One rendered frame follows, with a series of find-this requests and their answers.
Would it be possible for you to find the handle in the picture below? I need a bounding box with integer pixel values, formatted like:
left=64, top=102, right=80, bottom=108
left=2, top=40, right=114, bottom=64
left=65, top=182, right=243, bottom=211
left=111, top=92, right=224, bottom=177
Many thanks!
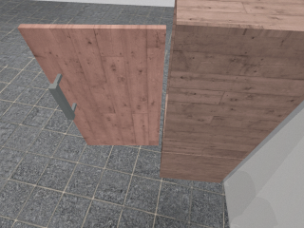
left=48, top=73, right=77, bottom=120

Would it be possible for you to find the cupboard door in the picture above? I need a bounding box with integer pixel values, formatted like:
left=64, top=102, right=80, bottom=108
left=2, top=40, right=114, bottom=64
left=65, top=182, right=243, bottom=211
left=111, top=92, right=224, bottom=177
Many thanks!
left=18, top=24, right=166, bottom=145

